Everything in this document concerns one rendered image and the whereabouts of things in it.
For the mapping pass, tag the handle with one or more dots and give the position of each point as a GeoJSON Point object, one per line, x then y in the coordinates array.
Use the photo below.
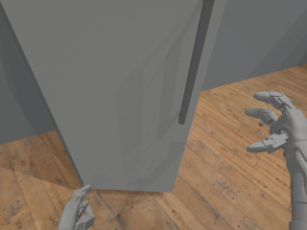
{"type": "Point", "coordinates": [206, 11]}

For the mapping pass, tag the fridge door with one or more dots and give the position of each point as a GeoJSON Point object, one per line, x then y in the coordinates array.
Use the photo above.
{"type": "Point", "coordinates": [113, 73]}

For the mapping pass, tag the robot left hand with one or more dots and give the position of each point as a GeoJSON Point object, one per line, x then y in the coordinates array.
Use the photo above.
{"type": "Point", "coordinates": [71, 216]}

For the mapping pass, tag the robot right hand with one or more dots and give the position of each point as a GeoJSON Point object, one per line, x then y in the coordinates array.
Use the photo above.
{"type": "Point", "coordinates": [292, 122]}

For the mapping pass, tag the robot right forearm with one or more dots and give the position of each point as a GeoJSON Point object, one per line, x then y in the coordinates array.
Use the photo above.
{"type": "Point", "coordinates": [296, 162]}

